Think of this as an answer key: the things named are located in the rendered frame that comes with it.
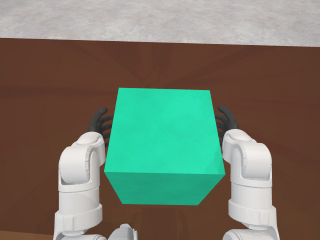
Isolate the carton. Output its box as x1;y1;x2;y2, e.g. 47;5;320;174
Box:
104;87;226;206

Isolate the left robot hand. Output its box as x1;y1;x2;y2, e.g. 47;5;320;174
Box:
87;107;114;148

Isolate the left robot thigh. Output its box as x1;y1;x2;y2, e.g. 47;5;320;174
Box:
108;227;138;240

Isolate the right robot upper arm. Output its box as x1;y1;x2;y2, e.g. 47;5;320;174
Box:
222;229;275;240

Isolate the right robot hand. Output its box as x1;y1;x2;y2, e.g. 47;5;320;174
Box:
214;105;239;147

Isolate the robot right forearm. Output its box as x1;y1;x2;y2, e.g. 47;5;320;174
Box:
222;129;280;240

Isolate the robot left forearm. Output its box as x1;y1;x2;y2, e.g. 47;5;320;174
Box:
53;131;106;240

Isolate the left robot shin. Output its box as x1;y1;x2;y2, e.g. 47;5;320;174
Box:
120;223;131;228

